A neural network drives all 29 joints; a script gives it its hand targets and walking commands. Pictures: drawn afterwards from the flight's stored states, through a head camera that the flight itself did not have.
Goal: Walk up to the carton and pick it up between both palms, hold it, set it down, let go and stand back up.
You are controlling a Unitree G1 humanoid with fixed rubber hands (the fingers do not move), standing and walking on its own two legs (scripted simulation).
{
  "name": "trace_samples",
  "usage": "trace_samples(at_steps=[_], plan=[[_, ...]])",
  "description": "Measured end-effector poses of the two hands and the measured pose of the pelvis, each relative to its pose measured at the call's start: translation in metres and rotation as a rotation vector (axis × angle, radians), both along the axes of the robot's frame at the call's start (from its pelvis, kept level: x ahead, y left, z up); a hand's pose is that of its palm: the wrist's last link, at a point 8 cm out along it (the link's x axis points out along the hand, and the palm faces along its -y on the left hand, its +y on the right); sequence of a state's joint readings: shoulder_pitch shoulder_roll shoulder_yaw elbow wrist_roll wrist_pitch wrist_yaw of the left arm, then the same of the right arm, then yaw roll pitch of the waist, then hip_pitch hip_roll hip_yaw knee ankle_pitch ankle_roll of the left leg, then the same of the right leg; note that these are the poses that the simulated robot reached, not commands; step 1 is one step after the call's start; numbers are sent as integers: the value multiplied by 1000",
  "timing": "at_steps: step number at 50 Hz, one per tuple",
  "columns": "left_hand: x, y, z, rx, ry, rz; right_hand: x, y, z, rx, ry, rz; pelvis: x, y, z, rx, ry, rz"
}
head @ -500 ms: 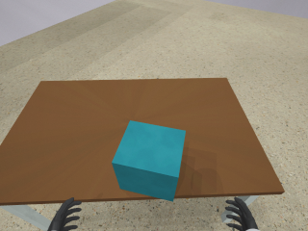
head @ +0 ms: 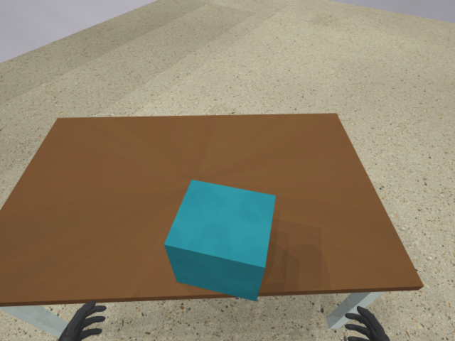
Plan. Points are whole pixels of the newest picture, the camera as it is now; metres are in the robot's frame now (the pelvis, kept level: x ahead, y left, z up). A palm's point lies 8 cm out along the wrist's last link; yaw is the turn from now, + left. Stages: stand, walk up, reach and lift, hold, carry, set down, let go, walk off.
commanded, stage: stand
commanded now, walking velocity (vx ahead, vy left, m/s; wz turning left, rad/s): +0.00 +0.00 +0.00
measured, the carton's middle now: (224, 240) +0.36 +0.02 -0.12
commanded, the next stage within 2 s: none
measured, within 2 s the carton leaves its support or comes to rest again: neither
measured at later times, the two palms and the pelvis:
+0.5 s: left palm out of the picture +0.12 +0.28 -0.08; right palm out of the picture +0.12 -0.26 -0.10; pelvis +0.00 +0.00 +0.00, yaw +0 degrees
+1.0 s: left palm out of the picture +0.10 +0.29 -0.09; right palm out of the picture +0.10 -0.26 -0.11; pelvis -0.01 +0.00 +0.00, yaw +0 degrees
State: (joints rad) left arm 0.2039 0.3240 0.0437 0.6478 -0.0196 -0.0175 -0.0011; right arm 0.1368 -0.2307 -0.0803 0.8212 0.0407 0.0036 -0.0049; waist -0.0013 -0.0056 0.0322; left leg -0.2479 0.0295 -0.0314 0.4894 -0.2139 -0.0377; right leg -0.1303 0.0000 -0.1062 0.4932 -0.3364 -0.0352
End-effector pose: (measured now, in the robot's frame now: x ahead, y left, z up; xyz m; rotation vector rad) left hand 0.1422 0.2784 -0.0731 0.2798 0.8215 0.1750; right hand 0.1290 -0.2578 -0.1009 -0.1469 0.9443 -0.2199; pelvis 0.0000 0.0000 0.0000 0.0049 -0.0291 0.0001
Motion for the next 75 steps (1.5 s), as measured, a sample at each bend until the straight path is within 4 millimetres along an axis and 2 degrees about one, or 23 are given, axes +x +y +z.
trace_samples(at_steps=[22,75], plan=[[-17,4,-8,0,47,22,-5,-1,-2,0,15,-8,-1,0,0,0,-1,0],[-55,18,-22,-6,124,54,-35,4,-5,-6,57,-25,-17,8,1,-11,-23,-1]])
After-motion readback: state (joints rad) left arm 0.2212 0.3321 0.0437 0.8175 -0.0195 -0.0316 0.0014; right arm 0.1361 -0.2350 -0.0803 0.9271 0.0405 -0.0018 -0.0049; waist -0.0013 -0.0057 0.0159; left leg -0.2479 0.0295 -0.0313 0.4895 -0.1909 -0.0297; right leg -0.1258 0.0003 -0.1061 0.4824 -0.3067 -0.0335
